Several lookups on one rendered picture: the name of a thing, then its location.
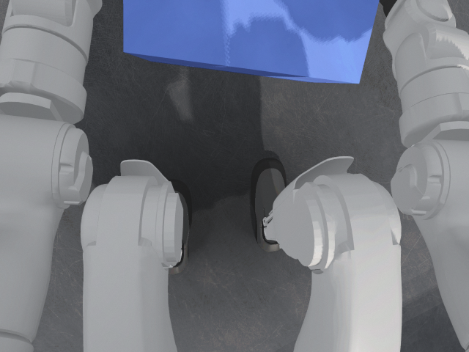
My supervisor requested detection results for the carton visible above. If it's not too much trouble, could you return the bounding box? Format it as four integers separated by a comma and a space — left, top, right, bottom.
123, 0, 379, 84

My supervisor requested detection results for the robot left upper arm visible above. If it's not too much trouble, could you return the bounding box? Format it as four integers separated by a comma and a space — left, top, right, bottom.
0, 114, 93, 352

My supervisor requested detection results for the robot right forearm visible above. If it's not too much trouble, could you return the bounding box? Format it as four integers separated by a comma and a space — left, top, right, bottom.
383, 0, 469, 148

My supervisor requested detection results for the right robot shin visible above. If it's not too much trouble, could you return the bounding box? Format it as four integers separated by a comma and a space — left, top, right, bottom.
263, 156, 402, 259

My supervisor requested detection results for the robot right foot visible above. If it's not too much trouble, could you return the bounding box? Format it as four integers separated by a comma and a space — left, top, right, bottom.
251, 158, 287, 252

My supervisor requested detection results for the robot right hand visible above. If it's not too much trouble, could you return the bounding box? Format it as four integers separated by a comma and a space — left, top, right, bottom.
379, 0, 397, 17

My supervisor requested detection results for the robot right upper arm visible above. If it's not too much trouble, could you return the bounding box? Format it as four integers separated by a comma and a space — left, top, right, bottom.
391, 139, 469, 352

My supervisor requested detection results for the robot left forearm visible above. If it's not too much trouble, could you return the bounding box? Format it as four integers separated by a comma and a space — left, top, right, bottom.
0, 0, 103, 124

